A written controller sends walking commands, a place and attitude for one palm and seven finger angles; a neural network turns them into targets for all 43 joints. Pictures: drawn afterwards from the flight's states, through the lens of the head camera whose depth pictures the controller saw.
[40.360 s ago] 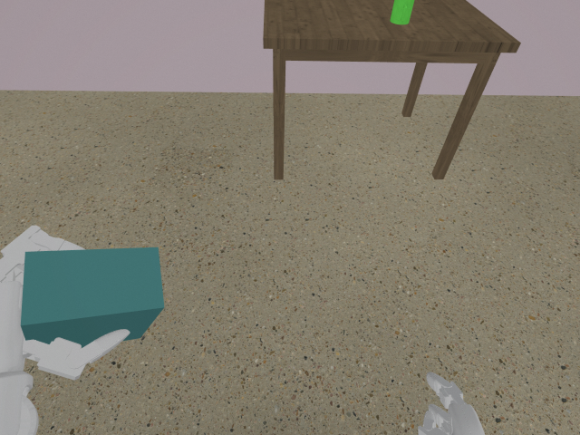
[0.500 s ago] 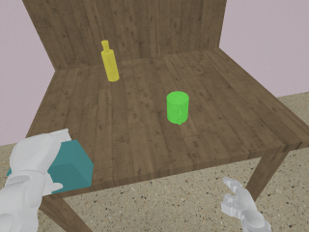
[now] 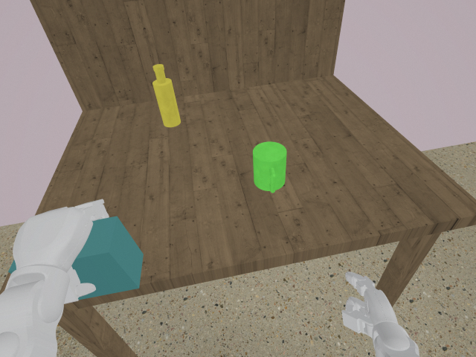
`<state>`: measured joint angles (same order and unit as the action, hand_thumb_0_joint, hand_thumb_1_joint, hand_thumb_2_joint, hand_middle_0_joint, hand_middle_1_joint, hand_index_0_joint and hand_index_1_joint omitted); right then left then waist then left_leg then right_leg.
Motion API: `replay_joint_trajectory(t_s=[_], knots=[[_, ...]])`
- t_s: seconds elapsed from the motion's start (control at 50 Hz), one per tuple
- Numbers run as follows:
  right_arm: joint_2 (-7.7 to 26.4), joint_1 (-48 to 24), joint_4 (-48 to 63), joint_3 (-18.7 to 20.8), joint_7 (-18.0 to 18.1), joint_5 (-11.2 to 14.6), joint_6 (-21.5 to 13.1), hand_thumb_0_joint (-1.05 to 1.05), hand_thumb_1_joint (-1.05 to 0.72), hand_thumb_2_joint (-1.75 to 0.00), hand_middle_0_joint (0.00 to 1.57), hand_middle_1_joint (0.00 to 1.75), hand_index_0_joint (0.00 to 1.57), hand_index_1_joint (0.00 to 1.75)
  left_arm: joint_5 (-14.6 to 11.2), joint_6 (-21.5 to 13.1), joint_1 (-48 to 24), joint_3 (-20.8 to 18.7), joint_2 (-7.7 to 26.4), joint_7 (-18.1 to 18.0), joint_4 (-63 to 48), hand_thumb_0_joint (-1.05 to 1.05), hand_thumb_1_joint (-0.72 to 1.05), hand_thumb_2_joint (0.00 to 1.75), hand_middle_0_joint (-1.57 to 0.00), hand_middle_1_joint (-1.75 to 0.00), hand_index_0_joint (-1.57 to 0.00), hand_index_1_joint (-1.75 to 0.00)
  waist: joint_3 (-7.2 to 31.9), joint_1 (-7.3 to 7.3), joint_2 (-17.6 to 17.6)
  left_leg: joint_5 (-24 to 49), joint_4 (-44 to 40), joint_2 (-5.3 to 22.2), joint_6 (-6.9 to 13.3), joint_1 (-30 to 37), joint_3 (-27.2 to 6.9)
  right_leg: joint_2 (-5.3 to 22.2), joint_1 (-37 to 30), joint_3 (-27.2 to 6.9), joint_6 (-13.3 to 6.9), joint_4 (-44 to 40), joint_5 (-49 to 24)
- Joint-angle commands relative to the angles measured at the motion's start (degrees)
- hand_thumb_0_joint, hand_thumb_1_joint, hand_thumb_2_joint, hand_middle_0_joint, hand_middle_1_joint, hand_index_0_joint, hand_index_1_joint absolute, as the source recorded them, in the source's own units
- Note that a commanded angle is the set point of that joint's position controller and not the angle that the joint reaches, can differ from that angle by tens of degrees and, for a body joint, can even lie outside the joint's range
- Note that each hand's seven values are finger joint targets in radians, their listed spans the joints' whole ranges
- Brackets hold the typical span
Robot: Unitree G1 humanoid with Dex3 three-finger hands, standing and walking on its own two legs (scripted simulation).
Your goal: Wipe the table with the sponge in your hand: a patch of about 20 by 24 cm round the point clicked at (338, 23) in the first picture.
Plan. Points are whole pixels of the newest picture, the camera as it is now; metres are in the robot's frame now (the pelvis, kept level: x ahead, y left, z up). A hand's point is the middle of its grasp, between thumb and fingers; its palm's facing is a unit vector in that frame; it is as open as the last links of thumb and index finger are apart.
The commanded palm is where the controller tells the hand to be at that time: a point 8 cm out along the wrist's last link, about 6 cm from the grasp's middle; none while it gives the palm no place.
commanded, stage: step back with the hand held close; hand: left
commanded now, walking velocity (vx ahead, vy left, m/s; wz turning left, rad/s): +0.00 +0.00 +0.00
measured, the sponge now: (90, 267) +0.19 +0.29 +0.09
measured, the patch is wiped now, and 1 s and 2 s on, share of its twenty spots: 0.95 0.95 0.95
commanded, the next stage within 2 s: stop stepping back and stand still in 1.60 s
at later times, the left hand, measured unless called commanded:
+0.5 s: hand (91, 228) +0.22 +0.27 +0.16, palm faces +0.27 -0.84 -0.48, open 10.3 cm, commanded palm +0.16 +0.31 +0.19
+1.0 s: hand (55, 261) +0.15 +0.28 +0.17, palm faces +0.33 -0.86 -0.38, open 10.3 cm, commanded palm +0.10 +0.32 +0.19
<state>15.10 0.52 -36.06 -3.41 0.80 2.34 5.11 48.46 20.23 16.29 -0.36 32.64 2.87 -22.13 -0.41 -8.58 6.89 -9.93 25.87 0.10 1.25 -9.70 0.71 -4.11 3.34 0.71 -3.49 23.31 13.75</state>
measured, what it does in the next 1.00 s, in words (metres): shifts its weight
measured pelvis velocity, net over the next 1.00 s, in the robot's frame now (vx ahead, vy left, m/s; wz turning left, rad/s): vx -0.07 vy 0.05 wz -0.03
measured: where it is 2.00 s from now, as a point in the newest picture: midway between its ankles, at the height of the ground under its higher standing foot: outside the picture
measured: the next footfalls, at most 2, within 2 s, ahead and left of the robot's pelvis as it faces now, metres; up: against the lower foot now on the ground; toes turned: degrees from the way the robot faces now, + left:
left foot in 1.40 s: -0.06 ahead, +0.19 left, +0.00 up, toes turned -3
right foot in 1.66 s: -0.14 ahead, -0.07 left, +0.00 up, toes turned -2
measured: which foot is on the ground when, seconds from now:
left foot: down 0.00-1.00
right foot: down 0.00-1.00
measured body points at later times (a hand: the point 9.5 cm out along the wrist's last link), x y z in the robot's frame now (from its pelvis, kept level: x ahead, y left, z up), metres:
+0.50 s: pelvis -0.01 +0.04 -0.02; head +0.01 +0.06 +0.43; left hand +0.20 +0.31 +0.18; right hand +0.09 -0.23 -0.11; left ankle +0.04 +0.11 -0.74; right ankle +0.00 -0.09 -0.74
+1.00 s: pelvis -0.07 +0.05 -0.02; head -0.05 +0.07 +0.43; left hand +0.13 +0.32 +0.19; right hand +0.11 -0.18 -0.09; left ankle +0.04 +0.11 -0.74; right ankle -0.07 -0.08 -0.74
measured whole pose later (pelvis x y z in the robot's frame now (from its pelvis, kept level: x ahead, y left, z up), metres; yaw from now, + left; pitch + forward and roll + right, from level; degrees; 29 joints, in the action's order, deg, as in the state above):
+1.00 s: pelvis -0.07 +0.05 -0.02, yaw -2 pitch +2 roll -4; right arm 11.7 10.4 -31.2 -1.7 1.9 0.9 -1.1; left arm -3.2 -10.4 27.2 -20.3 23.9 -7.3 -35.7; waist 0.4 -0.8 0.9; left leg -10.1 38.4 -1.1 4.2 -30.6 -0.5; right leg -4.2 19.8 -0.2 0.0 35.6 18.1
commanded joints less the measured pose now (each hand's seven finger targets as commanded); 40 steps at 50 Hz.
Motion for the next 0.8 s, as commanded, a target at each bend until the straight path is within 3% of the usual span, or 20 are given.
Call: replay_joint_trajectory(t_s=[0.0,0.02,0.04,0.06,0.08,0.1,0.12,0.14,0.16,0.18,0.22,0.28,0.42,0.48,0.54,0.58,0.66,0.72,0.74,0.78], knots=[[6.16,-13.35,10.13,2.05,0.93,-0.17,-2.70,0.00,-0.90,-0.90,0.20,0.30,0.20,0.30,2.05,0.77,-8.59,-7.80,10.44,-2.11,-2.82,0.00,0.10,1.30,-1.20,-1.60,-1.20,-1.60,3.05,0.85,-4.27,4.78,-2.31,-1.43,1.46,4.35,-2.82,1.09,7.99,-5.70,-0.84,-6.33,-2.60],[2.85,-5.57,22.42,0.67,0.63,1.19,-3.48,0.00,-0.90,-0.90,0.20,0.30,0.20,0.30,-45.76,-12.08,-24.29,-18.28,0.57,-5.20,-15.87,0.00,0.10,1.30,-1.20,-1.60,-1.20,-1.60,-10.75,7.76,-7.86,-9.85,0.65,-1.25,2.29,4.62,-3.72,2.73,21.67,-13.55,-0.59,-14.29,0.73],[4.20,-0.24,16.94,0.68,1.00,-1.03,-4.28,0.00,-0.90,-0.90,0.20,0.30,0.20,0.30,-47.91,-16.84,-8.97,-21.78,5.62,-6.37,-7.55,0.00,0.10,1.30,-1.20,-1.60,-1.20,-1.60,-2.54,6.02,-16.50,-11.02,4.63,-0.45,2.84,4.40,-4.24,5.27,21.51,-13.90,-1.45,-12.48,1.53],[4.16,3.52,16.04,1.88,1.39,-0.68,-3.99,0.00,-0.90,-0.90,0.20,0.30,0.20,0.30,-51.11,-20.12,-4.71,-22.46,3.82,-7.00,-10.87,0.00,0.10,1.30,-1.20,-1.60,-1.20,-1.60,0.41,6.79,-20.21,-9.63,8.31,-0.45,2.24,5.04,-4.80,9.07,20.49,-13.52,-1.32,-12.10,-0.91],[3.63,4.58,15.47,1.94,1.65,-0.76,-4.27,0.00,-0.90,-0.90,0.20,0.30,0.20,0.30,-52.06,-22.64,-4.17,-22.64,3.67,-7.51,-16.66,0.00,0.10,1.30,-1.20,-1.60,-1.20,-1.60,5.33,7.14,-18.96,-6.25,9.40,0.43,2.15,5.55,-4.39,11.58,17.97,-13.47,-1.22,-9.28,-8.18],[4.42,5.01,14.95,2.14,1.99,-1.01,-4.46,0.00,-0.90,-0.90,0.20,0.30,0.20,0.30,-52.51,-24.54,-4.14,-23.29,3.93,-8.10,-20.75,0.00,0.10,1.30,-1.20,-1.60,-1.20,-1.60,9.23,7.44,-13.63,-2.24,8.88,1.19,2.26,5.80,-4.22,12.78,15.09,-12.53,-1.33,-5.48,-15.67],[5.30,3.73,15.01,2.05,2.16,-1.18,-4.99,0.00,-0.90,-0.90,0.20,0.30,0.20,0.30,-53.24,-25.83,-4.68,-25.13,5.57,-9.05,-24.62,0.00,0.10,1.30,-1.20,-1.60,-1.20,-1.60,10.41,7.46,-3.95,0.22,7.31,2.30,2.37,6.84,-4.95,12.33,15.41,-13.53,-1.33,-2.05,-18.20],[5.47,4.49,14.13,2.38,2.41,-1.23,-5.18,0.00,-0.90,-0.90,0.20,0.30,0.20,0.30,-53.54,-26.93,-3.22,-23.93,2.84,-9.54,-24.87,0.00,0.10,1.30,-1.20,-1.60,-1.20,-1.60,10.64,7.49,1.90,2.05,5.32,3.93,2.59,4.94,-6.53,11.79,13.97,-11.31,-0.87,1.15,-18.68],[5.92,4.93,13.84,2.81,2.51,-1.27,-5.29,0.00,-0.90,-0.90,0.20,0.30,0.20,0.30,-53.47,-27.42,-1.65,-24.81,2.84,-10.12,-24.08,0.00,0.10,1.30,-1.20,-1.60,-1.20,-1.60,9.71,7.17,3.56,3.12,4.81,5.04,2.80,1.99,-7.57,10.59,13.32,-10.07,0.13,2.35,-18.25],[5.41,5.25,13.95,2.96,2.55,-1.35,-5.41,0.00,-0.90,-0.90,0.20,0.30,0.20,0.30,-53.36,-27.83,0.68,-26.01,3.16,-10.52,-23.67,0.00,0.10,1.30,-1.20,-1.60,-1.20,-1.60,9.78,7.20,3.87,5.86,5.72,5.35,2.98,-0.51,-8.16,10.43,12.54,-9.38,0.45,3.39,-19.92],[5.26,5.74,13.28,3.29,2.29,-1.28,-4.86,0.00,-0.90,-0.90,0.20,0.30,0.20,0.30,-53.29,-28.55,4.75,-28.72,4.83,-10.92,-22.50,0.00,0.10,1.30,-1.20,-1.60,-1.20,-1.60,9.63,7.73,0.28,8.78,8.07,5.64,2.47,-3.94,-9.10,11.36,11.68,-10.05,-0.14,4.12,-21.85],[4.85,6.43,12.99,4.25,1.81,-0.60,-3.69,0.00,-0.90,-0.90,0.20,0.30,0.20,0.30,-53.48,-30.04,9.56,-28.82,3.03,-10.88,-21.43,0.00,0.10,1.30,-1.20,-1.60,-1.20,-1.60,11.42,8.69,-6.41,10.86,10.73,5.81,1.79,-6.61,-9.24,12.98,10.63,-9.44,-0.53,5.19,-24.92],[5.46,5.53,13.53,5.14,1.60,-0.58,-5.00,0.00,-0.90,-0.90,0.20,0.30,0.20,0.30,-53.59,-32.63,15.88,-31.06,4.18,-11.60,-25.01,0.00,0.10,1.30,-1.20,-1.60,-1.20,-1.60,10.60,8.26,-3.04,1.41,5.27,6.55,2.30,-11.09,-13.03,9.78,13.31,-6.62,-0.15,7.62,-10.59],[6.13,6.25,13.22,5.07,1.82,-1.26,-7.08,0.00,-0.90,-0.90,0.20,0.30,0.20,0.30,-52.99,-33.25,14.76,-30.33,3.31,-11.93,-27.16,0.00,0.10,1.30,-1.20,-1.60,-1.20,-1.60,9.43,8.04,1.57,-6.75,-0.79,7.99,3.41,-13.99,-15.63,5.68,13.79,-3.77,1.36,10.52,-0.66],[6.71,7.36,12.39,5.19,2.13,-2.28,-9.64,0.00,-0.90,-0.90,0.20,0.30,0.20,0.30,-51.87,-33.56,11.07,-30.09,2.90,-12.15,-28.57,0.00,0.10,1.30,-1.20,-1.60,-1.20,-1.60,8.21,8.11,6.17,-18.01,-10.34,11.76,4.99,-17.41,-21.62,1.35,12.40,-2.31,3.20,18.84,9.09],[6.38,8.88,11.24,5.25,2.16,-2.56,-10.82,0.00,-0.90,-0.90,0.20,0.30,0.20,0.30,-51.58,-33.19,8.38,-29.22,1.78,-12.24,-26.15,0.00,0.10,1.30,-1.20,-1.60,-1.20,-1.60,7.34,8.02,4.80,-14.78,-9.28,12.42,5.72,-15.76,-20.50,1.79,13.43,-3.08,3.28,18.64,9.27],[6.04,9.10,10.71,4.73,2.14,-2.35,-11.46,0.00,-0.90,-0.90,0.20,0.30,0.20,0.30,-51.79,-32.78,5.57,-26.20,-0.83,-11.56,-22.64,0.00,0.10,1.30,-1.20,-1.60,-1.20,-1.60,6.57,8.27,1.37,-12.89,-7.34,11.85,4.77,-12.16,-18.84,2.26,13.29,-3.25,2.97,9.74,7.14],[6.04,8.47,10.52,4.63,1.97,-2.27,-10.83,0.00,-0.90,-0.90,0.20,0.30,0.20,0.30,-51.70,-33.32,3.78,-26.33,0.15,-11.04,-21.19,0.00,0.10,1.30,-1.20,-1.60,-1.20,-1.60,7.67,8.66,0.06,-15.63,-2.90,9.19,2.93,-10.88,-16.27,5.36,13.01,-5.42,0.79,3.31,1.81],[5.54,8.38,10.72,4.54,1.82,-1.73,-10.41,0.00,-0.90,-0.90,0.20,0.30,0.20,0.30,-51.72,-33.26,3.41,-24.47,-1.90,-10.62,-21.29,0.00,0.10,1.30,-1.20,-1.60,-1.20,-1.60,7.67,8.79,-2.89,-18.45,-2.23,8.02,2.72,-11.51,-15.32,5.14,13.86,-5.14,0.72,4.61,1.51],[5.37,7.34,11.99,4.78,1.89,-1.43,-9.60,0.00,-0.90,-0.90,0.20,0.30,0.20,0.30,-52.08,-33.03,5.06,-25.68,-0.78,-10.73,-21.36,0.00,0.10,1.30,-1.20,-1.60,-1.20,-1.60,6.83,8.72,-5.99,-20.37,0.47,6.97,2.63,-12.34,-13.73,6.54,16.73,-6.38,0.02,4.02,1.32]])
